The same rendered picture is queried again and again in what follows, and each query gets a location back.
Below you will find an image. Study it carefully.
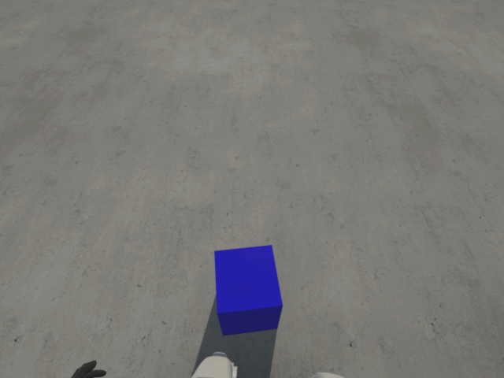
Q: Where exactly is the carton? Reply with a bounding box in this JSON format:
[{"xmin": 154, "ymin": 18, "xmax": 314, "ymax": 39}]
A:
[{"xmin": 214, "ymin": 245, "xmax": 283, "ymax": 335}]

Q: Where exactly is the robot left thigh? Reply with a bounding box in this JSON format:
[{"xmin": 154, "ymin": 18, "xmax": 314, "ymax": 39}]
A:
[{"xmin": 191, "ymin": 356, "xmax": 237, "ymax": 378}]

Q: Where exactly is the left robot hand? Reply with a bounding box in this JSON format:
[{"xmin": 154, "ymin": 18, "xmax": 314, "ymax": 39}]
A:
[{"xmin": 71, "ymin": 361, "xmax": 106, "ymax": 378}]

